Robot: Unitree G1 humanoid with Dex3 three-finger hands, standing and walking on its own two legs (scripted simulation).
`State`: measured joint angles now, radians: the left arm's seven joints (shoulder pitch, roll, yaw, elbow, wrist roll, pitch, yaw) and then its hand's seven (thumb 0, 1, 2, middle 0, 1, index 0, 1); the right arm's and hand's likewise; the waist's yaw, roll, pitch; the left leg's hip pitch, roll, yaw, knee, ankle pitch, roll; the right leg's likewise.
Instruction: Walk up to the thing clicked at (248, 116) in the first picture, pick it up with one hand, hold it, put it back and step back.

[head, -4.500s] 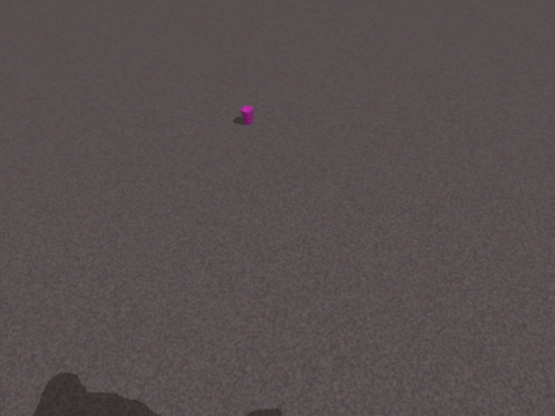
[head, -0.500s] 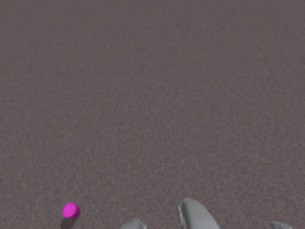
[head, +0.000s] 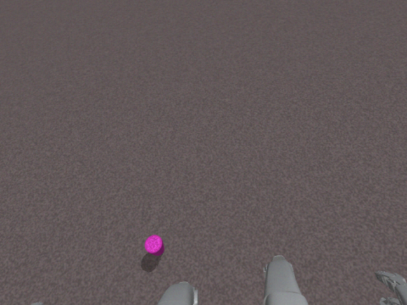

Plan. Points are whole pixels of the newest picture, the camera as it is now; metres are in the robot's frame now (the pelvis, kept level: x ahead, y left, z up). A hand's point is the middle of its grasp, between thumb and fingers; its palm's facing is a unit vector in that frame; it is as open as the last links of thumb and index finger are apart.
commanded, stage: walk up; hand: left
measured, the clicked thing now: (156, 246) +0.41 +0.30 -0.65
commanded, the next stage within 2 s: none
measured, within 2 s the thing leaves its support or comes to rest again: neither
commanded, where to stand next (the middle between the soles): -0.01 +0.13 m, yaw -9 degrees
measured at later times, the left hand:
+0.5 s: hand out of the picture -0.02 +0.46 -0.08, palm faces -0.07 -0.84 -0.54, open 7.4 cm
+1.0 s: hand out of the picture +0.02 +0.45 -0.10, palm faces -0.23 -0.91 -0.35, open 7.4 cm
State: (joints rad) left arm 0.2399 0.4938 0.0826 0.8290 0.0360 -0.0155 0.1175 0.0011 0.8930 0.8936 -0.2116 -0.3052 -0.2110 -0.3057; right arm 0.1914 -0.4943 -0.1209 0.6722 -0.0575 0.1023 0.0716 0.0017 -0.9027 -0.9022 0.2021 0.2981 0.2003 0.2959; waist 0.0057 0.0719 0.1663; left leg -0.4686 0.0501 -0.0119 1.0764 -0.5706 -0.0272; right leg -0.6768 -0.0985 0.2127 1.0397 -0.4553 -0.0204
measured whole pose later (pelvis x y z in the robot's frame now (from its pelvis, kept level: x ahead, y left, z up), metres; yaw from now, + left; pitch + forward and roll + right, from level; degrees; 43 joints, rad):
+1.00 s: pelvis -0.09 +0.19 +0.06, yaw -11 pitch -2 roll +0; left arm 0.22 0.43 0.08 0.97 0.03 0.03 -0.06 0.01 0.90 0.89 -0.20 -0.30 -0.20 -0.30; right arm 0.39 -0.45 -0.06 0.92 -0.03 -0.06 -0.01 0.00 -0.90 -0.90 0.21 0.30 0.20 0.30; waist -0.03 -0.05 0.11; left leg -0.15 0.08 0.06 0.61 -0.42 -0.04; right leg -0.39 -0.04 0.02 0.69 -0.33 -0.01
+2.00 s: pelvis -0.08 +0.17 +0.07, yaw -8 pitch -2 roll -1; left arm 0.10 0.36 0.03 1.10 0.01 0.01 -0.01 0.00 0.90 0.89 -0.20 -0.30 -0.20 -0.30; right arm 0.09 -0.36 -0.01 1.11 -0.01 0.01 0.04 0.00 -0.90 -0.90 0.20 0.30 0.20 0.30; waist 0.00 0.00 0.10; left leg -0.33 0.01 0.00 0.49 -0.14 0.00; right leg -0.24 -0.01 -0.03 0.51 -0.25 0.00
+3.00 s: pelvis -0.10 +0.14 +0.05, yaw -8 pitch -1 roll +1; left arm 0.10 0.38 0.07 0.99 0.02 0.04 0.00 0.00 0.90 0.89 -0.20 -0.30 -0.20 -0.30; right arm 0.01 -0.40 -0.05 0.97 0.00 0.07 0.00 0.00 -0.90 -0.90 0.21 0.30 0.20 0.30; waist 0.01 0.03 0.15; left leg -0.47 -0.01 -0.06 0.73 -0.28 0.00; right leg -0.33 0.01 -0.01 0.73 -0.39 -0.03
